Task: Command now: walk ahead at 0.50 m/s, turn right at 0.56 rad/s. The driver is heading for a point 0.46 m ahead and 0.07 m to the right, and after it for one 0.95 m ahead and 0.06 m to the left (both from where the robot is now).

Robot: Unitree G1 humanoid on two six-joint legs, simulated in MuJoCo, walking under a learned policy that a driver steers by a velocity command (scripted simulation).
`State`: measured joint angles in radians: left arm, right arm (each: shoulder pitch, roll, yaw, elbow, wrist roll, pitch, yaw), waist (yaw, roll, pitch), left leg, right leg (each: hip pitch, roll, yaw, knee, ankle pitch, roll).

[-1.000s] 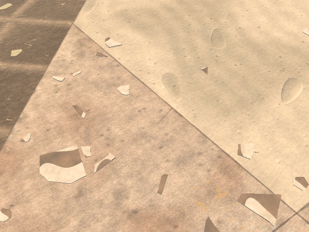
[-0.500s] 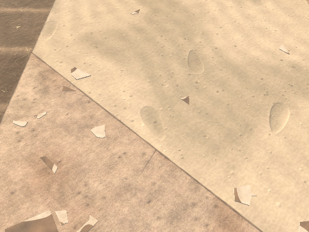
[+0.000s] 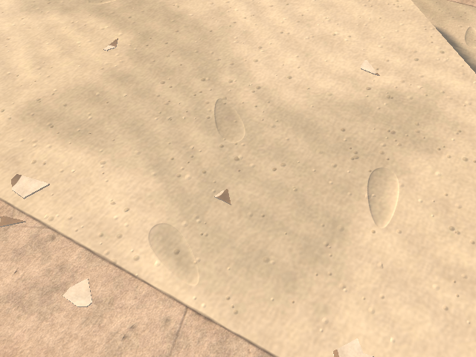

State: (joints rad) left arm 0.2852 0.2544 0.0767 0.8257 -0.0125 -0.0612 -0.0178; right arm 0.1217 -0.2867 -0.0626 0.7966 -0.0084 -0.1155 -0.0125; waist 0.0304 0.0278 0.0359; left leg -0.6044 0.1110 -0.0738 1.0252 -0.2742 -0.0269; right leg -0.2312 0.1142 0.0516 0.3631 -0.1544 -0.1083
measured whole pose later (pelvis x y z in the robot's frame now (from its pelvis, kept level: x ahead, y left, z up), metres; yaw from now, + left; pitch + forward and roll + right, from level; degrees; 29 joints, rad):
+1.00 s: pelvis +0.51 -0.10 +0.00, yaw -15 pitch +1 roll -1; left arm 0.29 0.25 0.08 0.78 0.01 -0.09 -0.01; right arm 0.23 -0.31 -0.07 0.84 0.03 -0.04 0.00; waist 0.02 0.05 0.02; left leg -0.63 0.11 -0.05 1.11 -0.24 -0.01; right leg -0.16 0.01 -0.15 0.33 -0.20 -0.04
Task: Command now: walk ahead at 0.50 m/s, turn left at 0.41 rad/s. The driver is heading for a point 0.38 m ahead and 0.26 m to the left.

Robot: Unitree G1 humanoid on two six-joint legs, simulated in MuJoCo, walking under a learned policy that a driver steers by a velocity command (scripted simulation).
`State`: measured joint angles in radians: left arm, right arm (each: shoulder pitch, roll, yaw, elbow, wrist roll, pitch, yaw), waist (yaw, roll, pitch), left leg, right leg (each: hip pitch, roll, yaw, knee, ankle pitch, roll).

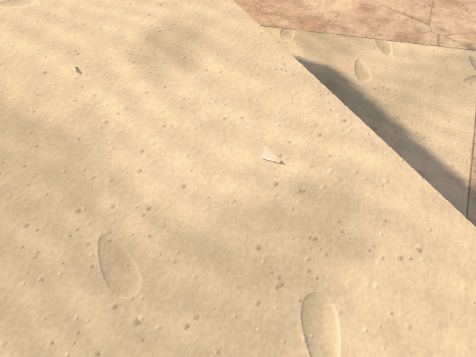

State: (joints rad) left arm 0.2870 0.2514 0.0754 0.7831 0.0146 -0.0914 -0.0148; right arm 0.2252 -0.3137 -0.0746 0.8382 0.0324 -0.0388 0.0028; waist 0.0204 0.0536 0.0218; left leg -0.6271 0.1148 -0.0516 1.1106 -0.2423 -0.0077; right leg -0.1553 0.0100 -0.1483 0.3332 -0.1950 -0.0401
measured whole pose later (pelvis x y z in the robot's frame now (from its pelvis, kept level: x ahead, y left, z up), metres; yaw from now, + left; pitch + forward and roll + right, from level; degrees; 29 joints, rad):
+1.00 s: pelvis +0.43 +0.10 -0.02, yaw +21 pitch +1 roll -1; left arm 0.11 0.21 0.02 0.82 0.01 -0.01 -0.01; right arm 0.20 -0.26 -0.05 0.82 -0.01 0.04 -0.02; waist 0.00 0.02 0.04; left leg -0.29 0.04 -0.06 0.61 -0.32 -0.03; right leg -0.38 0.02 -0.03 0.49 -0.12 -0.03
